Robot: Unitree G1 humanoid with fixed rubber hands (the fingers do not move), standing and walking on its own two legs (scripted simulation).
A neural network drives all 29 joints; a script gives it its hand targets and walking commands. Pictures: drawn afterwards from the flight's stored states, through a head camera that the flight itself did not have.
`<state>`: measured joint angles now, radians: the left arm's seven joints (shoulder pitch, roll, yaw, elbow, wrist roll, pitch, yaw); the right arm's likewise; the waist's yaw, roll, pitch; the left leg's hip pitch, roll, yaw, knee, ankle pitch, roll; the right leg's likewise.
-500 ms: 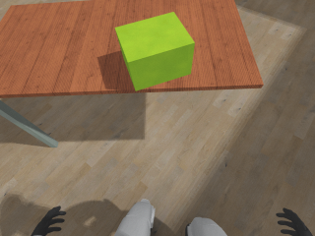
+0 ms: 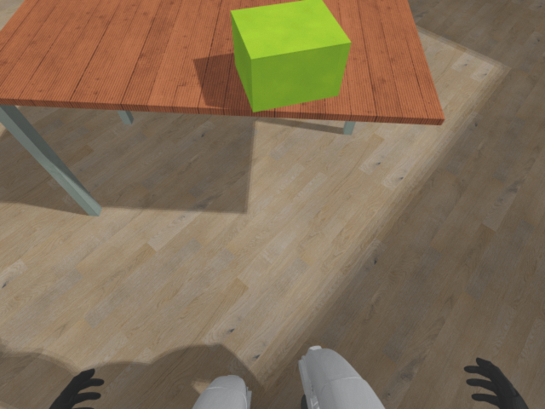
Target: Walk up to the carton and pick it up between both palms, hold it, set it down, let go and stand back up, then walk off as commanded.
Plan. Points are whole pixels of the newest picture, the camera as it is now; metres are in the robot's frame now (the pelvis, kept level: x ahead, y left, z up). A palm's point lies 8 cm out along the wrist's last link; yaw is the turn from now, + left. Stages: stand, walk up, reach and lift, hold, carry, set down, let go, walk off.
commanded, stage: walk off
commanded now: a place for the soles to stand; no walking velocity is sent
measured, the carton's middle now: (286, 55) +0.84 +0.02 -0.04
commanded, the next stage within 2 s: stand in 0.78 s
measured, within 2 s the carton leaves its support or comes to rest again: neither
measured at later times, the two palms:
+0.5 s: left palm out of the picture -0.04 +0.27 -0.08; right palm out of the picture -0.09 -0.37 -0.11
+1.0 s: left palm out of the picture -0.15 +0.29 -0.10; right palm out of the picture -0.15 -0.33 -0.09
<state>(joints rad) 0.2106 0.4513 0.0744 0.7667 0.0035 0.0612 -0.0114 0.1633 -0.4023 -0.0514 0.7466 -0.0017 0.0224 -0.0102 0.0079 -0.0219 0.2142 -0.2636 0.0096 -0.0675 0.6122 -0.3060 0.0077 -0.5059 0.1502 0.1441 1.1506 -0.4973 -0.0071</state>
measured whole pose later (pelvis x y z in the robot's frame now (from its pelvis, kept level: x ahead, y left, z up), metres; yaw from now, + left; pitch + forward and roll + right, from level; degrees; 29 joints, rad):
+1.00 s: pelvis -0.23 -0.02 +0.01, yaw -1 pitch -3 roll -1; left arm 0.19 0.37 0.05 0.95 0.00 0.00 -0.03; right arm 0.19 -0.38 -0.04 0.92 0.00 -0.01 0.01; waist 0.00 0.01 0.05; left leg -0.19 0.00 -0.04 0.48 -0.25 0.00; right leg -0.23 0.02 0.07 0.45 -0.20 0.00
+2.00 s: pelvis -0.18 -0.03 +0.02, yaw +0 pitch -1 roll +0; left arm 0.06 0.40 -0.01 1.12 0.00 -0.02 -0.01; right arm 0.10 -0.40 -0.01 1.08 -0.01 -0.01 0.00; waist 0.00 0.02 0.06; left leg -0.06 0.01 -0.04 0.30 -0.21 -0.03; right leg -0.14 0.02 0.06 0.33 -0.17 0.00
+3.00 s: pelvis -0.18 -0.03 +0.02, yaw +0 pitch -1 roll +0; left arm 0.08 0.40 -0.01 1.11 0.00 -0.01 -0.01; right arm 0.13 -0.40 0.00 1.06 -0.01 -0.01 0.00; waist 0.00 0.01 0.05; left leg -0.06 0.01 -0.04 0.30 -0.21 -0.02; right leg -0.14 0.02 0.06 0.33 -0.17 0.00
